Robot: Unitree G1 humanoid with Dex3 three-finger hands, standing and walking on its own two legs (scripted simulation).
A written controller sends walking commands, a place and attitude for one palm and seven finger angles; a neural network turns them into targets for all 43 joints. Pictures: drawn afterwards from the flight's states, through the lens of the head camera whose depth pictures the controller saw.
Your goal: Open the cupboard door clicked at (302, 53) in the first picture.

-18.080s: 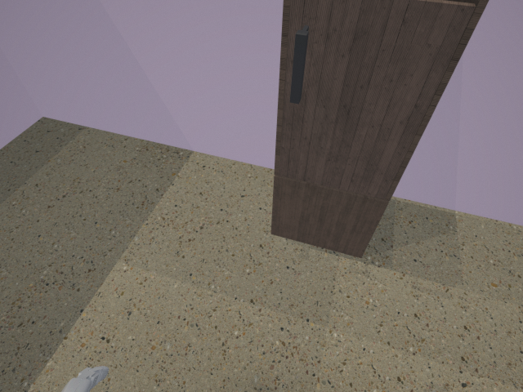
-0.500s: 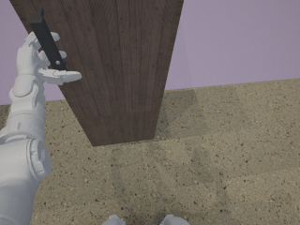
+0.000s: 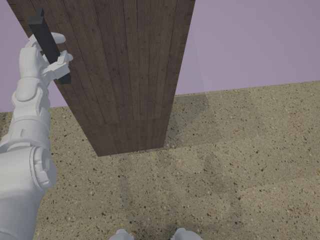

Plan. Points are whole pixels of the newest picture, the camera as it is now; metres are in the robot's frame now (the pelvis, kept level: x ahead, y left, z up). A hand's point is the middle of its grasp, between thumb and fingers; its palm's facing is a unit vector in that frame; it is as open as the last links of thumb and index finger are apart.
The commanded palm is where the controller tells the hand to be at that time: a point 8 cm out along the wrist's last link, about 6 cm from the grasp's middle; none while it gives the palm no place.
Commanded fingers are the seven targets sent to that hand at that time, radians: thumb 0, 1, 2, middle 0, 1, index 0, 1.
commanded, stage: pull the door open along its arc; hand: left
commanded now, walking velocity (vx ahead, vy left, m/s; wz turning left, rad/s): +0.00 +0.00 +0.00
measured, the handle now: (54, 49) +0.56 +0.22 +0.12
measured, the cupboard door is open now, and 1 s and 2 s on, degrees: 0 35 45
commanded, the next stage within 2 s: open thumb and fingers to let go in 1.18 s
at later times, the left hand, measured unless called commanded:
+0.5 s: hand (66, 80) +0.47 +0.18 +0.12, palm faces +0.07 -1.00 +0.02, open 6.1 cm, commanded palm +0.41 +0.22 +0.12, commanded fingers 0.00 0.90 0.90 -0.40 -1.35 -0.40 -1.35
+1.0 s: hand (112, 124) +0.34 +0.08 +0.12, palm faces +0.49 -0.87 +0.00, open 6.4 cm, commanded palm +0.28 +0.10 +0.12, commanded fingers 0.00 0.90 0.90 -0.40 -1.35 -0.40 -1.35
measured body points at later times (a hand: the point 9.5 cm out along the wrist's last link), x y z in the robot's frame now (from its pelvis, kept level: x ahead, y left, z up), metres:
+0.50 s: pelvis +0.01 -0.01 +0.01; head +0.07 +0.00 +0.46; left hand +0.46 +0.23 +0.12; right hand +0.04 -0.27 -0.11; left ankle +0.00 +0.09 -0.70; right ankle -0.02 -0.12 -0.70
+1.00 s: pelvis +0.01 -0.03 +0.02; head +0.01 -0.05 +0.47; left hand +0.31 +0.12 +0.13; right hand +0.19 -0.23 -0.08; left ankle +0.00 +0.09 -0.70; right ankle -0.02 -0.12 -0.70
